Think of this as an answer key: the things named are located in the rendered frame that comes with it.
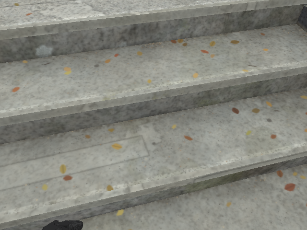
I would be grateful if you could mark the left robot hand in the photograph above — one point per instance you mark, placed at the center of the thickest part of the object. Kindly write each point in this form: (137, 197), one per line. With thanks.
(64, 225)

